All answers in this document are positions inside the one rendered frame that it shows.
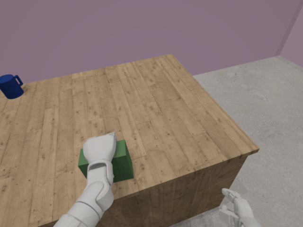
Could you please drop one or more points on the sponge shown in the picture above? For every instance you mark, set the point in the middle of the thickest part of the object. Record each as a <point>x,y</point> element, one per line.
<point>122,164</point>

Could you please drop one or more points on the robot right hand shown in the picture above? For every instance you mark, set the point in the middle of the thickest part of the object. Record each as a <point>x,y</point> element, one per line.
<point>241,208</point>

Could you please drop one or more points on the robot left hand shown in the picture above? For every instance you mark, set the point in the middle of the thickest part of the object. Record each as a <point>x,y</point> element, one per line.
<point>102,147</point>

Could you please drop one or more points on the robot left forearm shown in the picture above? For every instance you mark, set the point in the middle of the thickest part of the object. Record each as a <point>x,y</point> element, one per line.
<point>96,198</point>

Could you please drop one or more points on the table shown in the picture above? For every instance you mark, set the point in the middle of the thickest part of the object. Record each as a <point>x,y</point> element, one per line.
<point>183,146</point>

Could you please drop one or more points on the robot right forearm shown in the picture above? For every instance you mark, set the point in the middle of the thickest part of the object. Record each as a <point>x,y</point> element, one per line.
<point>249,222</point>

